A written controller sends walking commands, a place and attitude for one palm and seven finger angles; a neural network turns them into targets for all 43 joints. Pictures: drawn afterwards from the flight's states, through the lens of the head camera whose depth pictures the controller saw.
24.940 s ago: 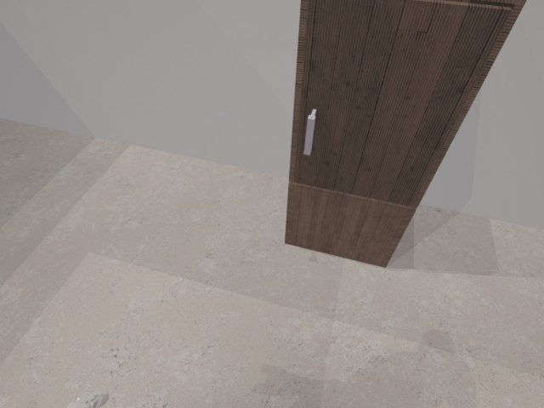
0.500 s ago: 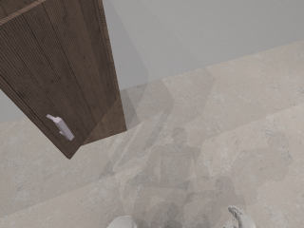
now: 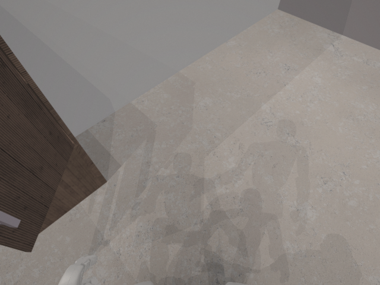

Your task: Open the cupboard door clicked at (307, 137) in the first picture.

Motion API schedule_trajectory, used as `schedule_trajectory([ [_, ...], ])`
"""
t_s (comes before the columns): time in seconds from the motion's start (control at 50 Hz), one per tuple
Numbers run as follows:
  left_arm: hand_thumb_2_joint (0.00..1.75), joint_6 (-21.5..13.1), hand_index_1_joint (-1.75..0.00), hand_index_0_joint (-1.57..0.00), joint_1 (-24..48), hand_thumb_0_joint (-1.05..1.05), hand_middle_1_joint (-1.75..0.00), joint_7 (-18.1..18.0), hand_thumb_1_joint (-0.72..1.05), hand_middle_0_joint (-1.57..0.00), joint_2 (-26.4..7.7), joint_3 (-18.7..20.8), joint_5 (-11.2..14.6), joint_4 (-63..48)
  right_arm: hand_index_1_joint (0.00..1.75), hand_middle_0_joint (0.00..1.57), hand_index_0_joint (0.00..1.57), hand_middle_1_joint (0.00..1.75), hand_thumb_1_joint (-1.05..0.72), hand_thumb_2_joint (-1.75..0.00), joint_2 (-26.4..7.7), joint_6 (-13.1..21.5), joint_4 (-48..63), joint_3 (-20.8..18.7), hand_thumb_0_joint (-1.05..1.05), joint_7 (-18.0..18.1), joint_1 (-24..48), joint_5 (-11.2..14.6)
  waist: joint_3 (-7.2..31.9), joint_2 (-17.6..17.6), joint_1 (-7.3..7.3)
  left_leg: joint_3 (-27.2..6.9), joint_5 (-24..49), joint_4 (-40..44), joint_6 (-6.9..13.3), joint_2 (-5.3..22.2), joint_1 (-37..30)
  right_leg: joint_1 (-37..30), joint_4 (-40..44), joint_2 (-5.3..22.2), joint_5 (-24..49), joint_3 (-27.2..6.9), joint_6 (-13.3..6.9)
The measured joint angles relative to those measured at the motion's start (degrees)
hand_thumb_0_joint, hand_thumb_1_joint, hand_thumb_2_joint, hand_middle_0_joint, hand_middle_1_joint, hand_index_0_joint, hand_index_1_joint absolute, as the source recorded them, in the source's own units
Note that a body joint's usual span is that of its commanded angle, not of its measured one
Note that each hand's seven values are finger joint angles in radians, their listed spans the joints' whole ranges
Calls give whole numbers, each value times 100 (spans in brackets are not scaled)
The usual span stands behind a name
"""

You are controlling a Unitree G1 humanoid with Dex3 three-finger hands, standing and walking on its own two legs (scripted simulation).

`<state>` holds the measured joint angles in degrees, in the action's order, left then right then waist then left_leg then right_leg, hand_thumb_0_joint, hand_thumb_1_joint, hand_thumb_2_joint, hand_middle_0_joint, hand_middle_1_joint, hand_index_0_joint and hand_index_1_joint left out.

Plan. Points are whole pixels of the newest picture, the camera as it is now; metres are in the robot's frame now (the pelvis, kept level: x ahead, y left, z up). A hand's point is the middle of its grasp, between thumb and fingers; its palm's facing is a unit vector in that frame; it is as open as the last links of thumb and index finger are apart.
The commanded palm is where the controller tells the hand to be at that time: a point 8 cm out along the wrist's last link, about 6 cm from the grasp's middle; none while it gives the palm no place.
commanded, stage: walk to a spot facing it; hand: left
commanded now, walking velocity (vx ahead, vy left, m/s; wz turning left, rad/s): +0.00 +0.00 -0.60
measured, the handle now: out of the picture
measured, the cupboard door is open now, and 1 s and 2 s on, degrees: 42 42 42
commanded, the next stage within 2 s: turn to face it in 1.54 s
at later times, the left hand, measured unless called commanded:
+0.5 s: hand (127, 263) +0.18 +0.16 -0.15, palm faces -0.28 -0.95 -0.17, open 7.4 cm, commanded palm none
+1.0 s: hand (201, 207) +0.31 -0.01 -0.14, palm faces -0.51 -0.83 -0.22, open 7.2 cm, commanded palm none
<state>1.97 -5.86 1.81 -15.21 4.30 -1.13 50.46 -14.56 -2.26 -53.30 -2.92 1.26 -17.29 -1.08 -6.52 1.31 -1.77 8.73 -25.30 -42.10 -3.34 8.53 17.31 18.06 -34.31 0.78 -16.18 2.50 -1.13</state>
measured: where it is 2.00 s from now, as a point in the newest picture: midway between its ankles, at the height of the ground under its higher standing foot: (280, 215)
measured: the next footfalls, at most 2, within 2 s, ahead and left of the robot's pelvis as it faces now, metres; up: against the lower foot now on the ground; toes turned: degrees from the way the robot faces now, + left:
left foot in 0.32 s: +0.08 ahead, +0.11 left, +0.00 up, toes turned -9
right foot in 0.72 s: +0.13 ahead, -0.21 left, +0.00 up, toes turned -35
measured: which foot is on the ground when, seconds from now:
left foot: up 0.00-0.30, down 0.32-0.72, up 0.74-1.00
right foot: down 0.00-0.32, up 0.34-0.70, down 0.72-1.00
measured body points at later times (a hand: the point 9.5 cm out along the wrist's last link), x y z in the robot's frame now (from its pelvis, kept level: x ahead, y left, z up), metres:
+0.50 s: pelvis +0.04 +0.00 +0.02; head +0.08 +0.00 +0.47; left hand +0.19 +0.21 -0.13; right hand -0.01 -0.24 -0.11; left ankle +0.04 +0.12 -0.72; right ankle +0.00 -0.13 -0.64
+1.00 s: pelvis +0.17 -0.15 +0.02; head +0.19 -0.18 +0.47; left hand +0.34 +0.03 -0.12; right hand +0.09 -0.39 -0.13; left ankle +0.31 -0.04 -0.65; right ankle +0.10 -0.18 -0.72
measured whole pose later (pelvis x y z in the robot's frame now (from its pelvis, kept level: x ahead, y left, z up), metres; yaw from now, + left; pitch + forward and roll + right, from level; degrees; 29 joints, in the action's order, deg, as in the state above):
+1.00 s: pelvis +0.17 -0.15 +0.02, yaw -33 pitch +1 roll +1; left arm -2.7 -14.0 0.9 -10.6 3.8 -0.9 56.7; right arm -11.4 0.1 -53.9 -3.5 -0.7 -11.1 -1.6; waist -3.5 0.7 -1.3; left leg 2.3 -12.5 -55.5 -4.1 7.6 33.8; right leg 8.5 -21.8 -3.3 -14.6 2.7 -5.1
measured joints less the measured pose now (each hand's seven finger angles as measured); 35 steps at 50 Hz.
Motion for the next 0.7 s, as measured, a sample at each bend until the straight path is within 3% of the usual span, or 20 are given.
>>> schedule_trajectory([
  [0.06, 90, -34, -29, -20, 47, 0, -30, -123, 91, -20, 156, -65, 12, -10, 30, 20, 20, 30, -91, -90, -135, -170, -124, -67, 0, 50, 187, 31, -109, 132, -55, -508, -466, -1491, -32, -203, 594, 14, -143, -146, -203, -144, -50],
  [0.12, 90, 12, -29, -20, -19, 0, -30, -193, 91, -20, 232, -92, 9, 4, 30, 20, 20, 30, -91, -90, -90, -179, -83, -74, 0, 34, 313, 41, -66, 17, -54, -605, -161, -1857, -91, -350, 879, -104, 111, -210, -41, -364, -57],
  [0.28, 90, 71, -30, -21, -267, 0, -30, -146, 91, -21, 344, -108, -14, 73, 30, 20, 20, 30, -91, -90, 213, -38, 204, -10, 0, -8, 553, 63, 154, -187, 61, -692, 220, -268, -62, -649, 492, -132, 297, -441, 104, -858, -24],
  [0.32, 90, 108, -30, -21, -383, 0, -30, -126, 90, -21, 354, -82, 4, 82, 30, 20, 20, 30, -91, -90, 256, 66, 288, 44, 0, -13, 491, 44, 295, -174, 79, -697, 286, 642, 24, -673, 107, -10, 115, -548, -16, -936, 9],
  [0.34, 90, 139, -30, -21, -429, 0, -30, -106, 90, -21, 353, -63, 19, 89, 30, 20, 20, 30, -91, -90, 273, 140, 314, 65, 0, -10, 446, -1, 363, -151, 61, -703, 561, 816, 136, -643, 88, 139, -183, -604, -448, -927, 11],
  [0.4, 90, 197, -30, -21, -494, 0, -30, 13, 91, -21, 283, 29, -37, 165, 30, 20, 20, 30, -91, -90, 384, 270, 308, 163, 0, 0, 274, -94, 417, -225, 78, -485, 699, 836, 361, -530, -24, 735, -1713, -483, -1079, -560, 76],
  [0.44, 90, 157, -29, -20, -518, 1, -30, 96, 91, -21, 231, 85, -77, 192, 30, 20, 20, 30, -91, -90, 445, 324, 256, 209, 0, 0, 88, -109, 442, -263, 103, -345, 774, 1183, 345, -460, -278, 1079, -2524, -295, -747, -340, 140],
  [0.5, 90, 96, -29, -20, -532, 1, -30, 167, 91, -20, 202, 119, -83, 194, 30, 20, 20, 30, -91, -90, 485, 399, 125, 234, 0, 16, -165, -98, 445, -265, 149, -101, 902, 1684, 272, -356, -652, 1404, -2910, 12, -224, -132, 229],
  [0.62, 90, 91, -29, -20, -329, 1, -30, 221, 91, -20, 239, 60, -61, 260, 30, 20, 20, 30, -91, -90, 444, 459, -152, 179, 0, -24, -550, -111, 305, -188, 14, 430, 712, 1953, 66, -139, -1185, 1387, -1644, 350, -17, 156, 224],
  [0.7, 90, 27, -29, -20, -70, 1, -30, 246, 91, -20, 276, 5, -57, 240, 30, 20, 20, 30, -91, -90, 342, 406, -313, 122, 0, -63, -790, -121, 187, -75, -141, 725, 261, 1575, -189, 99, -1386, 924, -534, 238, -125, 417, 41],
])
